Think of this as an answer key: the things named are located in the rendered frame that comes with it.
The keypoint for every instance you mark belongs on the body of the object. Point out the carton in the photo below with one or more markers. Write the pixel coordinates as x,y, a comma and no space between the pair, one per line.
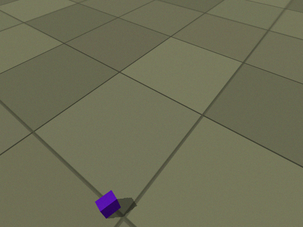
108,204

